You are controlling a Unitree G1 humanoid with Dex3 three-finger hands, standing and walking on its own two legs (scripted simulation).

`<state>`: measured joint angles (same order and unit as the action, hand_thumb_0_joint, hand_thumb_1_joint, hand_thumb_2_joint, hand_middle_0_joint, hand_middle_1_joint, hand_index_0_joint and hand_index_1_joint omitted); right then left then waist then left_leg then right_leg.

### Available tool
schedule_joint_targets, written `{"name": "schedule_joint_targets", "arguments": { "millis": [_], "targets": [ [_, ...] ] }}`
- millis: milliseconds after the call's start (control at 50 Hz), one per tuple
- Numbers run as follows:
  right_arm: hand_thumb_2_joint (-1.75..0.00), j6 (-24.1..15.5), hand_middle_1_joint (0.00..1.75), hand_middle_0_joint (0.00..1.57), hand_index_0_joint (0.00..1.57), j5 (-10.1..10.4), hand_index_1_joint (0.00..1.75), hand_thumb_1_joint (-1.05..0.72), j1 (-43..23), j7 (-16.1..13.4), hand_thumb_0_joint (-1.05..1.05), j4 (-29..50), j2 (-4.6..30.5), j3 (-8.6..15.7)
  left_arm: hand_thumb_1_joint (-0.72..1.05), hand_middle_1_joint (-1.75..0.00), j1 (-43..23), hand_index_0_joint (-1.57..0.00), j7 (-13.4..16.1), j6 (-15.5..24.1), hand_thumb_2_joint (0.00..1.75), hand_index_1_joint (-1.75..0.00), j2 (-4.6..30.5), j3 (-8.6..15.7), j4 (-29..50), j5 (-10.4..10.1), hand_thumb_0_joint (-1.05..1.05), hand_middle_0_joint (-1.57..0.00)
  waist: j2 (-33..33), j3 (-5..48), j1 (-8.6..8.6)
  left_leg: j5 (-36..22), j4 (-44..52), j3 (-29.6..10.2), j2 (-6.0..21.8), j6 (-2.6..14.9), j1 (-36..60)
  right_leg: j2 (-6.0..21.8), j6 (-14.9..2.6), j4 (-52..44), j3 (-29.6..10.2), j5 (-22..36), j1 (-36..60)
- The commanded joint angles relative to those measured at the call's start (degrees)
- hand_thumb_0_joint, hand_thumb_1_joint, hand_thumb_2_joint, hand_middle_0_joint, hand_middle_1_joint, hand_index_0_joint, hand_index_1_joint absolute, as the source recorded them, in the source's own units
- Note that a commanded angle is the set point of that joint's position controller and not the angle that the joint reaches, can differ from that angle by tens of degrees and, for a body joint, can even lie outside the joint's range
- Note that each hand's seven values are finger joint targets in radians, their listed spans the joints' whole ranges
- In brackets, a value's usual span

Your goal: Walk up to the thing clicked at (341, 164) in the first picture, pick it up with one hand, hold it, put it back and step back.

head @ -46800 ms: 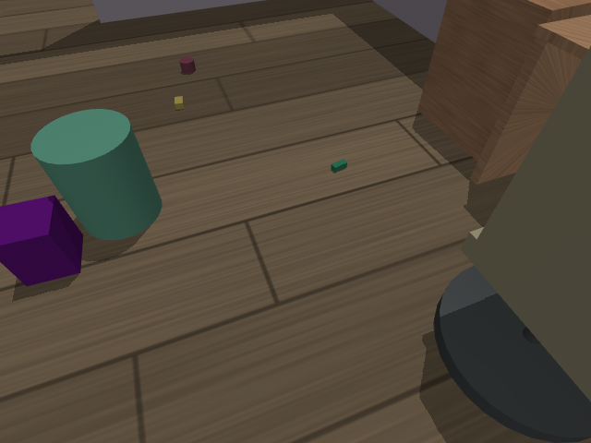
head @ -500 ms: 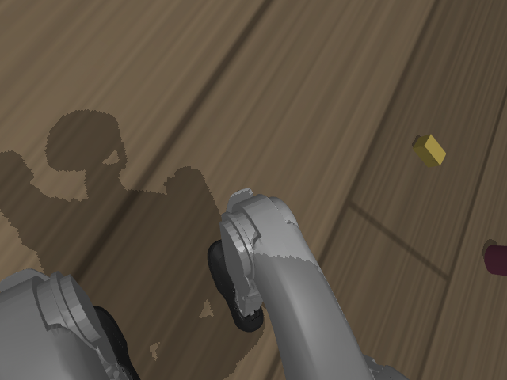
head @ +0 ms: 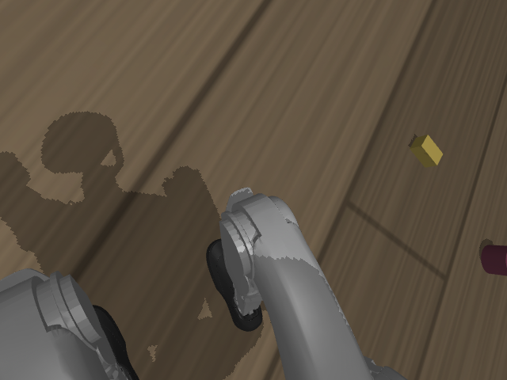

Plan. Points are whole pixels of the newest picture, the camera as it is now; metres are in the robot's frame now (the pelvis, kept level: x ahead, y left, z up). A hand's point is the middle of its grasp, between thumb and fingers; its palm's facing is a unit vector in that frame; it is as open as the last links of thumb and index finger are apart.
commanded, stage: approach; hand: left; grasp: from above
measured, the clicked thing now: out of the picture +0.50 +0.32 -0.32
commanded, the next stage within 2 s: rest palm in 0.76 s
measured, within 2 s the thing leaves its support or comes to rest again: neither
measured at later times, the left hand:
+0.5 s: hand out of the picture +0.52 +0.28 -0.21, palm faces -0.18 -0.36 -0.92, open 14.2 cm
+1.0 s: hand out of the picture +0.48 +0.31 -0.22, palm faces -0.20 -0.38 -0.90, open 14.2 cm
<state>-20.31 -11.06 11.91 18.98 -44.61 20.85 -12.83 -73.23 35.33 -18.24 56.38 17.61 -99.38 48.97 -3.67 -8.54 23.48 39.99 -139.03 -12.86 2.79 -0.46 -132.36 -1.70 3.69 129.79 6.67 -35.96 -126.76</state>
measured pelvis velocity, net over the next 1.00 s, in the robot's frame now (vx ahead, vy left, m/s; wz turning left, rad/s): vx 0.00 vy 0.00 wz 0.00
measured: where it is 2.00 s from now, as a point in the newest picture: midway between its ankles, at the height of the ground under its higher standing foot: (183, 334)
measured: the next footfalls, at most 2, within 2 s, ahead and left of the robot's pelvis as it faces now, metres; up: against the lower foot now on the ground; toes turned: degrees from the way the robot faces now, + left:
none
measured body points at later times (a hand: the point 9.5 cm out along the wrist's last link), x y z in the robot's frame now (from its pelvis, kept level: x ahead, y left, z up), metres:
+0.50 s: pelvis +0.00 -0.01 +0.01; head +0.31 +0.07 +0.33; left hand +0.53 +0.29 -0.16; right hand -0.03 -0.25 -0.04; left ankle +0.07 +0.13 -0.30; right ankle +0.12 -0.13 -0.30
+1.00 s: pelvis +0.00 +0.00 +0.00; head +0.30 +0.09 +0.32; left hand +0.49 +0.33 -0.17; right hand +0.00 -0.26 -0.05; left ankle +0.07 +0.13 -0.30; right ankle +0.12 -0.13 -0.30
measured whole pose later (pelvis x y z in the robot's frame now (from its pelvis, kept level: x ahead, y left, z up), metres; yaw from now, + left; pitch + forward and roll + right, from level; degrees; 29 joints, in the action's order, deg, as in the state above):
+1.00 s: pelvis +0.00 +0.00 +0.00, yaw +0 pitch +32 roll -12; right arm -21.4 -12.1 9.1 18.4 -44.7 21.0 -14.6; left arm -76.6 38.8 -17.5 53.7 13.1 -102.5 46.7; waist -5.4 -9.9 25.1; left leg 40.1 -138.8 -13.6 2.6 -1.5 -131.7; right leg -1.6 2.9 129.7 7.3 -35.9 -126.4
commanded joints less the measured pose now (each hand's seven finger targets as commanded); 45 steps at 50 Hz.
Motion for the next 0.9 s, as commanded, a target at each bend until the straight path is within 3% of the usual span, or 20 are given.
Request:
{"name": "schedule_joint_targets", "arguments": {
  "millis": [0,40,180,240,260,300,380,440,460,520,560,580,640,660,680,700,760,840,880],
  "targets": [
    [-0.9,0.32,0.3,0.2,0.2,0.51,0.3,-0.9,15.95,0.0,0.0,-2.9,18.15,4.44,-0.58,-1.01,-12.61,-0.09,1.13,-0.64,1.0,-1.03,12.12,-1.75,6.38,1.29,0.0,-0.1,27.45,37.87,2.07,-12.53,14.87,5.29,0.95,0.49,29.8,-1.94,-4.66,-11.0,6.64,12.43,20.74],
    [-0.9,0.26,0.3,0.2,0.2,0.65,0.3,-0.9,16.01,-0.05,0.0,-2.94,18.46,4.31,-0.58,-0.97,-13.57,-0.09,1.77,-0.54,1.01,-1.0,13.1,-1.54,5.61,1.56,0.0,-0.12,27.73,38.01,2.04,-11.63,15.21,4.93,1.1,0.52,29.75,-2.16,-4.73,-10.95,6.79,12.17,21.01],
    [-0.89,-0.33,0.3,0.2,0.2,-0.21,0.3,-0.89,17.05,0.1,0.0,-4.86,17.97,3.83,-0.59,-0.99,-20.86,-0.07,3.38,0.12,1.03,-1.02,3.54,-6.31,4.59,-0.44,0.0,-0.1,28.58,34.58,7.46,-10.32,15.53,3.73,1.02,-0.06,31.46,-1.87,-4.72,-11.09,7.85,12.49,18.3],
    [-0.9,-0.97,0.3,0.2,0.2,-0.88,0.3,-0.9,16.2,-0.2,0.0,-4.92,18.76,3.85,-0.59,-1.02,-23.89,-0.07,4.02,0.3,1.02,-1.04,2.39,-8.23,4.56,-1.0,0.0,-0.09,28.74,34.56,8.76,-8.43,15.11,4.03,0.62,0.17,31.05,-1.95,-4.55,-11.95,7.66,11.28,18.54],
    [-0.9,-1.19,0.3,0.2,0.2,-0.8,0.3,-0.9,15.62,-0.49,0.0,-4.55,19.98,4.3,-0.6,-1.02,-25.33,-0.07,4.58,0.34,1.03,-1.04,4.02,-7.55,5.08,-0.83,0.0,-0.09,29.12,35.8,8.53,-8.79,15.77,3.83,0.79,-0.11,31.96,-2.01,-4.61,-11.96,7.64,11.72,19.32],
    [-0.9,-0.96,0.3,0.2,0.2,-1.01,0.3,-0.9,15.83,-0.17,0.0,-5.37,19.24,3.14,-0.6,-1.03,-24.51,-0.07,5.4,-0.26,1.02,-1.05,5.73,-7.65,3.74,-0.06,0.0,-0.09,29.57,35.65,8.09,-8.64,15.46,4.38,0.67,0.03,30.79,-2.03,-4.45,-12.26,7.45,11.59,20.5],
    [-0.9,-0.24,0.3,0.2,0.2,-0.85,0.3,-0.91,14.59,0.29,0.0,-1.74,19.86,2.28,-0.61,-1.02,-23.37,-0.07,7.03,-2.21,1.03,-1.04,11.03,-4.83,2.85,2.42,0.0,-0.1,31.95,39.66,6.13,-13.86,14.81,5.37,0.98,-0.2,32.43,-2.32,-4.66,-11.59,6.61,16.05,23.76],
    [-0.9,0.57,0.3,0.2,0.2,-0.71,0.3,-0.91,13.5,0.94,0.0,0.48,19.27,1.57,-0.59,-1.02,-20.71,-0.08,6.83,-3.32,1.0,-1.04,13.63,-2.99,4.83,2.24,0.0,-0.1,31.22,41.37,4.27,-17.21,14.15,6.62,1.02,0.34,30.58,-2.52,-4.22,-11.85,5.9,18.77,27.66],
    [-0.9,0.89,0.3,0.2,0.2,-0.47,0.3,-0.9,12.93,0.88,0.0,0.7,19.31,1.66,-0.59,-1.01,-19.93,-0.08,6.78,-3.53,1.0,-1.03,16.13,-1.96,7.04,2.23,0.0,-0.09,30.42,42.75,3.25,-18.0,13.82,6.81,1.05,0.64,29.58,-2.56,-3.84,-12.18,5.64,19.87,29.23],
    [-0.9,1.46,0.3,0.2,0.2,0.07,0.3,-0.9,11.62,0.74,0.0,2.23,18.19,1.83,-0.57,-1.02,-14.39,-0.08,5.21,-4.49,0.98,-1.03,14.51,-2.7,4.78,1.12,0.0,-0.09,25.77,42.16,2.44,-15.39,13.64,7.17,0.8,1.68,24.5,-2.98,-2.91,-13.52,4.81,18.51,31.73],
    [-0.9,2.16,0.3,0.2,0.2,0.37,0.3,-0.9,14.16,0.74,0.0,0.67,17.61,2.44,-0.55,-1.02,-11.48,-0.09,4.29,-4.67,0.95,-1.02,14.24,-1.56,3.45,-0.08,0.0,-0.09,24.02,42.2,1.77,-15.21,13.12,7.23,0.98,1.85,23.3,-3.16,-2.79,-13.76,4.74,17.76,31.84],
    [-0.9,2.0,0.3,0.2,0.2,0.46,0.3,-0.9,12.58,0.72,0.0,2.23,17.1,2.14,-0.54,-1.03,-12.71,-0.09,3.65,-4.51,0.94,-1.02,12.06,-3.08,4.66,-1.05,0.0,-0.09,23.81,40.6,2.76,-13.76,13.47,7.0,0.9,2.02,21.7,-3.26,-2.84,-13.51,4.66,16.29,30.86],
    [-0.89,2.23,0.3,0.2,0.2,0.34,0.3,-0.89,15.58,0.33,0.0,-0.1,17.6,2.77,-0.53,-1.02,-11.82,-0.1,3.57,-4.09,0.95,-1.02,11.18,-2.25,2.61,-2.59,0.0,-0.1,21.07,38.66,3.71,-11.47,13.23,6.1,1.12,2.08,21.33,-3.39,-2.92,-14.12,5.1,13.11,28.83],
    [-0.89,1.97,0.3,0.2,0.2,-0.07,0.3,-0.89,15.39,0.1,0.0,-0.47,17.39,2.63,-0.52,-1.0,-13.78,-0.11,3.53,-3.5,0.94,-1.01,9.96,-3.19,3.14,-3.27,0.0,-0.11,20.57,36.54,5.34,-9.36,13.36,5.64,1.03,2.09,20.5,-3.47,-3.04,-14.13,5.18,10.84,27.12],
    [-0.89,1.44,0.3,0.2,0.2,-0.26,0.3,-0.9,15.25,-0.05,0.0,0.13,17.67,2.76,-0.54,-1.0,-15.64,-0.1,3.43,-2.65,0.96,-1.01,7.99,-4.38,4.09,-3.85,0.0,-0.11,21.43,35.92,5.96,-8.54,13.36,5.73,1.08,1.98,21.42,-3.62,-3.19,-14.4,4.95,9.94,26.84],
    [-0.89,1.17,0.3,0.2,0.2,-0.53,0.3,-0.9,15.47,-0.31,0.0,-1.29,17.5,3.03,-0.54,-1.01,-16.16,-0.1,3.75,-1.87,0.96,-1.01,7.6,-3.94,3.47,-4.33,0.0,-0.11,21.0,35.82,6.32,-7.78,13.8,5.22,1.11,1.69,22.12,-3.61,-3.39,-14.25,5.55,8.91,26.25],
    [-0.9,-0.37,0.3,0.2,0.2,-0.87,0.3,-0.9,15.2,-0.52,0.0,-2.45,18.2,3.16,-0.55,-1.01,-19.95,-0.1,3.67,0.31,0.97,-1.02,4.89,-6.2,6.5,-4.54,0.0,-0.11,24.42,35.68,7.42,-6.71,14.59,4.61,0.99,1.01,26.01,-3.01,-4.05,-13.69,6.62,8.2,23.8],
    [-0.9,-1.27,0.3,0.2,0.2,-0.84,0.3,-0.9,13.57,-1.0,0.0,-3.19,19.13,2.96,-0.54,-1.03,-22.33,-0.09,4.48,1.63,0.98,-1.04,6.52,-6.87,7.28,-2.91,0.0,-0.1,28.7,37.85,7.06,-6.38,15.22,4.16,1.13,0.25,30.26,-2.44,-4.65,-12.84,7.12,8.88,21.92],
    [-0.9,-1.18,0.3,0.2,0.2,-0.94,0.3,-0.9,13.69,-0.7,0.0,-3.63,18.97,2.89,-0.6,-0.96,-22.52,-0.06,4.81,1.23,1.03,-0.99,5.98,-7.02,6.84,-1.72,0.0,-0.1,31.28,38.4,6.92,-9.26,15.07,4.04,1.31,-0.38,33.1,-2.02,-5.03,-11.62,7.35,11.34,20.53]
  ]
}}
